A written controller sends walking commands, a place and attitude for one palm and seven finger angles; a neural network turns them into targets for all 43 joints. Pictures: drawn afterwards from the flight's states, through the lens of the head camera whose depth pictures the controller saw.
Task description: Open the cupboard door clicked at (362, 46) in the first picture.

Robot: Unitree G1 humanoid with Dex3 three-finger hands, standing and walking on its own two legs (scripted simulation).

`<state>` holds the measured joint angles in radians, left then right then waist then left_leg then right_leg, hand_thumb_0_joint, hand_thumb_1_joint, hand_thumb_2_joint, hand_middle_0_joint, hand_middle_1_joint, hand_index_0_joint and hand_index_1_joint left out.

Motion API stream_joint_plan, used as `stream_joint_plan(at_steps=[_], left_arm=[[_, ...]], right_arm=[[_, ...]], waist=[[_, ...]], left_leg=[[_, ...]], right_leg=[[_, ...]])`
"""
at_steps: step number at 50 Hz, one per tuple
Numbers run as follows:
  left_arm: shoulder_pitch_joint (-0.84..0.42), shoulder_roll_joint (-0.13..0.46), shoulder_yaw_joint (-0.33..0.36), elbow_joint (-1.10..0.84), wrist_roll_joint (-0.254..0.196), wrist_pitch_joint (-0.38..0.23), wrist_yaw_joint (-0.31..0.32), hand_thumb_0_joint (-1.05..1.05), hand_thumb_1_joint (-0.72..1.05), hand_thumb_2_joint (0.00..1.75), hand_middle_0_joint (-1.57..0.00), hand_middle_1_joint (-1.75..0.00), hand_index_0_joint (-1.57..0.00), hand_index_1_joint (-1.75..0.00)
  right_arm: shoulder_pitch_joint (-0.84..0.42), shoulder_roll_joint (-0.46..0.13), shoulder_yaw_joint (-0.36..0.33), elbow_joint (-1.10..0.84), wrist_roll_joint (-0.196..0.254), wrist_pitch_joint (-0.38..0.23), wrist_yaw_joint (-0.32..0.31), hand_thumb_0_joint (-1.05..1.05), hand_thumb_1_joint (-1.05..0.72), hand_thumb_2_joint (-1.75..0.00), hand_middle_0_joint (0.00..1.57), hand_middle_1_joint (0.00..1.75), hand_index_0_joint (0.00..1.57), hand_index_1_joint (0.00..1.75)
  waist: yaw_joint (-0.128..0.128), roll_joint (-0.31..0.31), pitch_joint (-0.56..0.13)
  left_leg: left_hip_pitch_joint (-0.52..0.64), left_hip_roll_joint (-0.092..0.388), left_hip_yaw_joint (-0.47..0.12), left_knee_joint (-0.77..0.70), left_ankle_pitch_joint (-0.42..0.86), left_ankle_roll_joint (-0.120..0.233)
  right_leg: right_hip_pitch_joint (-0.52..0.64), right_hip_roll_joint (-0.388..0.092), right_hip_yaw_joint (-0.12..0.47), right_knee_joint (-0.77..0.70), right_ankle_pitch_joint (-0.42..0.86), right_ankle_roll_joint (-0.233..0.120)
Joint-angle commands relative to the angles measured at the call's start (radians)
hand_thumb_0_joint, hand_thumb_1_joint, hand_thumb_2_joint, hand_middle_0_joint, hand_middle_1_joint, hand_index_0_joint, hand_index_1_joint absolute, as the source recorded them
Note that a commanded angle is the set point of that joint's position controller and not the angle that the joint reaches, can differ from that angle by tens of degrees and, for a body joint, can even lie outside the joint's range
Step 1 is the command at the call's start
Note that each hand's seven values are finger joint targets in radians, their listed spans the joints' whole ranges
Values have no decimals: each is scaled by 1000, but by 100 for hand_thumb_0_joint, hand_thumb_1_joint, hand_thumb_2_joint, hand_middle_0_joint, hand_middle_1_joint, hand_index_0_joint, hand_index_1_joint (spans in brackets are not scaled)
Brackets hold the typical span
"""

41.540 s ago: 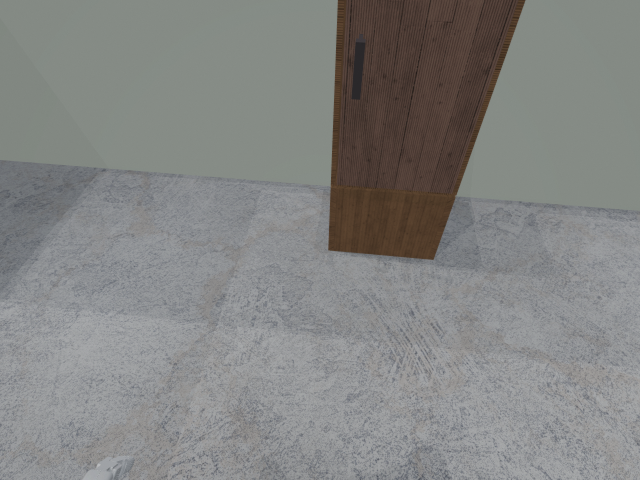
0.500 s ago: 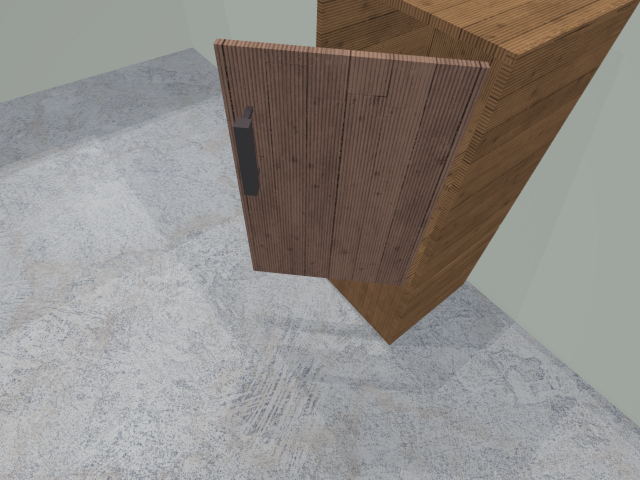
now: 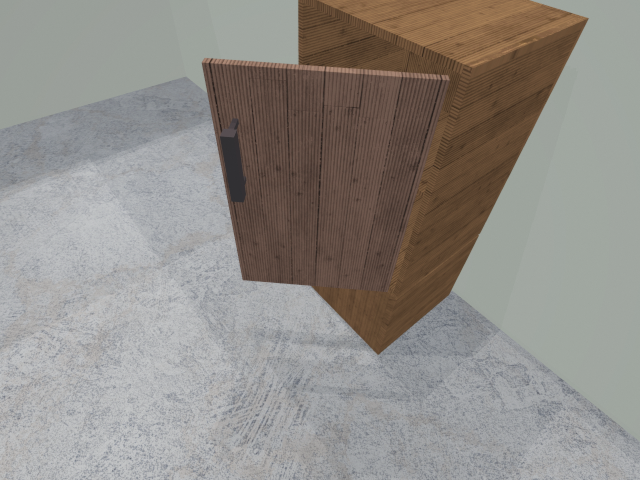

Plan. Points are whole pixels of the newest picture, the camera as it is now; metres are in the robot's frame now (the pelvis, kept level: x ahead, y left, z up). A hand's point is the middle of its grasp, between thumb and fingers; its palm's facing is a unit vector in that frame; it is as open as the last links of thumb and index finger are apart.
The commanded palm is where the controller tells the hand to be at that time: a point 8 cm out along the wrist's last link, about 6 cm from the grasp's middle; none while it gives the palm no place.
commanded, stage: come to a stop and stand still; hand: left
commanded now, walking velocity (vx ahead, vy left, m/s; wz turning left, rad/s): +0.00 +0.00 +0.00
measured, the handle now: (236, 161) +0.64 +0.19 +0.03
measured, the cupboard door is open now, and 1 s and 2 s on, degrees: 46 46 46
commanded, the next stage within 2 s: look again from close up in 0.06 s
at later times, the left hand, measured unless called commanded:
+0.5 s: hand out of the picture +0.04 +0.22 -0.18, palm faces +0.04 -0.97 -0.25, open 7.4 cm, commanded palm none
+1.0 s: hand out of the picture -0.09 +0.22 -0.18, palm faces +0.03 -0.98 -0.19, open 7.4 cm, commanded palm none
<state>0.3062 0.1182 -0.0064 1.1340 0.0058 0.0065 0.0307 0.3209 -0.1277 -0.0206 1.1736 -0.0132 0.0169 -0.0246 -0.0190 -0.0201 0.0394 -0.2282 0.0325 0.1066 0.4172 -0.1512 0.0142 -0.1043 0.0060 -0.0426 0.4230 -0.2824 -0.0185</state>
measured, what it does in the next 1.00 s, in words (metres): shifts its weight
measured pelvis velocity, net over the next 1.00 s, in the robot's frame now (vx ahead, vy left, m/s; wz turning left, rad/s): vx -0.04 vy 0.03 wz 0.00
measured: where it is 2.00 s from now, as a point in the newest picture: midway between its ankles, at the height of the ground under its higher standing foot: outside the picture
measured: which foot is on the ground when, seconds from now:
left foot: down 0.00-1.00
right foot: down 0.00-1.00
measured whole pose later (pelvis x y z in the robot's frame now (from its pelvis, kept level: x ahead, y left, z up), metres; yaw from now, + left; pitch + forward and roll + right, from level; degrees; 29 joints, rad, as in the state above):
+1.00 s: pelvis -0.04 +0.03 +0.00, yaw +0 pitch -2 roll -1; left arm 0.42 0.20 0.01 1.03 0.03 0.04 0.00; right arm 0.27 -0.20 -0.03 1.04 -0.03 0.04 0.00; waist 0.01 0.00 0.00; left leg -0.30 0.00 0.12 0.44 -0.21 0.06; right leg -0.20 -0.03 -0.03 0.50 -0.36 -0.02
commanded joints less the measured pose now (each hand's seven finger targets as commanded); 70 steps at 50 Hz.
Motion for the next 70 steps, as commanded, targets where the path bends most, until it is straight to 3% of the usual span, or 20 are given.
stream_joint_plan(at_steps=[1, 7, 8, 11, 14, 19, 27, 37, 44, 50, 52, 54, 55, 57, 62, 63, 64, 65, 66, 70], left_arm=[[60, 97, 22, -25, -1, -17, 10, 0, 90, 90, -20, -30, -20, -30], [78, 79, 23, -15, -2, -18, 12, 0, 90, 90, -20, -30, -20, -30], [49, 295, 14, -117, 25, -42, 15, 0, 90, 90, -20, -30, -20, -30], [50, 180, 32, -122, 14, -50, 22, 0, 90, 90, -20, -30, -20, -30], [57, 152, 36, -148, 14, -39, 23, 0, 90, 90, -20, -30, -20, -30], [60, 192, 48, -187, 18, -32, 22, 0, 90, 90, -20, -30, -20, -30], [0, 251, 54, -234, 24, -21, 7, 0, 90, 90, -20, -30, -20, -30], [26, 262, 43, -209, 26, -19, -4, 0, 90, 90, -20, -30, -20, -30], [149, 183, 31, -144, 30, 7, -8, 0, 90, 90, -20, -30, -20, -30], [288, 130, 50, -100, 27, 29, -32, 0, 90, 90, -20, -30, -20, -30], [345, 135, 61, -81, 29, 23, -27, 0, 90, 90, -20, -30, -20, -30], [293, 208, 87, -96, 25, 6, -4, 0, 90, 90, -20, -30, -20, -30], [178, 198, 89, -128, 18, -6, 9, 0, 90, 90, -20, -30, -20, -30], [48, 169, 84, -157, 19, -29, 10, 0, 90, 90, -20, -30, -20, -30], [157, 151, 78, -101, 26, -18, -4, 0, 90, 90, -20, -30, -20, -30], [170, 117, 73, -103, 24, -14, -10, 0, 90, 90, -20, -30, -20, -30], [179, 55, 64, -117, 18, -14, -19, 0, 90, 90, -20, -30, -20, -30], [103, 50, 66, -163, 24, -16, -25, 0, 90, 90, -20, -30, -20, -30], [55, 72, 74, -183, 33, -14, -34, 0, 90, 90, -20, -30, -20, -30], [87, 46, 72, -136, 31, -20, -42, 0, 90, 90, -20, -30, -20, -30]], right_arm=[[45, -82, -8, -30, -1, -15, -9, 0, -90, -90, 20, 30, 20, 30], [63, -71, -7, -18, 1, -22, -15, 0, -90, -90, 20, 30, 20, 30], [-15, -222, -12, -159, -9, -36, 11, 0, -90, -90, 20, 30, 20, 30], [19, -142, -29, -161, -7, -64, -8, 0, -90, -90, 20, 30, 20, 30], [33, -124, -30, -180, -10, -51, -4, 0, -90, -90, 20, 30, 20, 30], [-10, -183, -41, -213, -7, -49, -6, 0, -90, -90, 20, 30, 20, 30], [-117, -260, -50, -264, -9, -41, 8, 0, -90, -90, 20, 30, 20, 30], [-140, -284, -42, -257, -8, -34, 21, 0, -90, -90, 20, 30, 20, 30], [-74, -231, -31, -206, -13, -4, 20, 0, -90, -90, 20, 30, 20, 30], [-81, -248, -56, -195, -12, 2, 3, 0, -90, -90, 20, 30, 20, 30], [-97, -210, -54, -196, -8, 5, 6, 0, -90, -90, 20, 30, 20, 30], [-99, -116, -48, -215, -1, 14, 16, 0, -90, -90, 20, 30, 20, 30], [-93, -132, -59, -215, -2, 15, 21, 0, -90, -90, 20, 30, 20, 30], [17, -96, -61, -180, -2, 1, 31, 0, -90, -90, 20, 30, 20, 30], [104, -40, -39, -151, -1, -41, 18, 0, -90, -90, 20, 30, 20, 30], [156, -72, -43, -135, 0, -49, 8, 0, -90, -90, 20, 30, 20, 30], [219, -146, -59, -124, -12, -58, -2, 0, -90, -90, 20, 30, 20, 30], [239, -213, -75, -132, -15, -59, -13, 0, -90, -90, 20, 30, 20, 30], [196, -204, -74, -140, -18, -57, -14, 0, -90, -90, 20, 30, 20, 30], [113, -96, -37, -135, -8, -91, -11, 0, -90, -90, 20, 30, 20, 30]], waist=[[10, 8, 80], [13, 21, 63], [-7, 105, 144], [-1, 31, -103], [-5, -41, -88], [11, 31, -39], [14, 32, 30], [19, 49, 10], [24, 75, 23], [65, 94, 36], [85, 0, 40], [63, -283, 96], [16, -221, 118], [-59, -132, 63], [-16, -75, 72], [-24, 18, 88], [-42, 267, 74], [-51, 306, 131], [-34, 186, 155], [26, 83, 115]], left_leg=[[49, 68, -106, -79, -84, -7], [45, 77, -114, -84, -57, -2], [-5, 36, -140, -23, 13, -9], [26, 68, -138, 89, 108, 16], [-8, 62, -113, 103, 89, 25], [13, 84, -123, 86, 245, 42], [-49, 93, -172, -45, -112, 44], [-58, 99, -205, -148, -296, 32], [-86, 112, -197, -207, -522, 18], [-214, 150, -147, -234, -579, 13], [-251, 67, -71, -86, -543, -10], [-295, -48, 26, 459, -296, -26], [-287, -6, -75, 661, -259, -6], [-204, 36, -90, 661, -242, 1], [87, -34, 34, 68, -222, -5], [132, 8, -44, -25, -282, 5], [176, 223, -375, -191, -513, 70], [100, 394, -564, -342, -651, 156], [13, 398, -565, -373, -653, 180], [-22, 270, -284, -322, -267, 146]], right_leg=[[-171, -113, 116, -145, -54, -23], [-142, -108, 101, -123, 4, -22], [-181, -100, 76, -107, 47, -30], [-93, -138, 97, -32, 179, -44], [-100, -128, 94, -4, 208, -44], [-132, -99, 80, 54, 251, -34], [-175, -87, 80, 0, 12, -23], [-153, -92, 60, -41, -44, -13], [-169, -53, 20, -24, -231, -2], [-34, 2, -56, 80, -126, -28], [-26, -45, 49, -42, -237, -59], [-214, -325, 473, -373, -607, -183], [-309, -354, 482, -393, -497, -198], [-334, -283, 308, -290, -305, -159], [-372, -149, 177, -91, -377, -100], [-416, -103, 135, 43, -333, -76], [-547, -18, 46, 287, -269, -29], [-632, -32, -3, 470, -220, -11], [-621, -79, 57, 584, -131, -15], [-547, -116, 60, 642, 69, 8]])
